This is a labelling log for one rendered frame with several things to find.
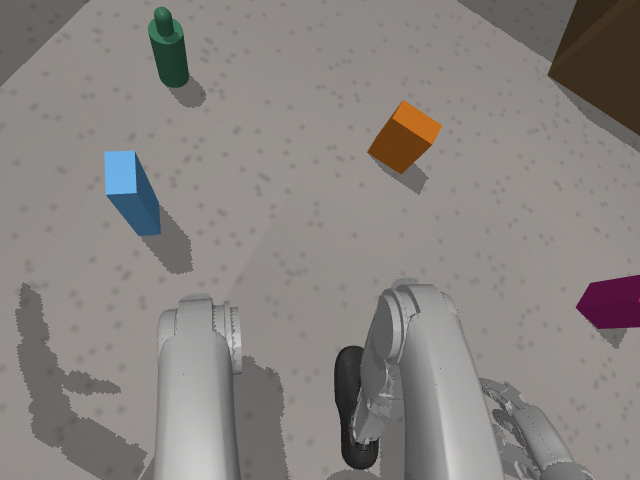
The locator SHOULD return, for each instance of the right robot hand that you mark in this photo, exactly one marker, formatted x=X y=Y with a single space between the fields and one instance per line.
x=532 y=430

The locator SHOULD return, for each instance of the right robot arm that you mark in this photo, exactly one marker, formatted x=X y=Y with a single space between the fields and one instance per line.
x=566 y=471

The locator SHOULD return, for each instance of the right robot foot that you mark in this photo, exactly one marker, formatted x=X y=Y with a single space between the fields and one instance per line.
x=347 y=383

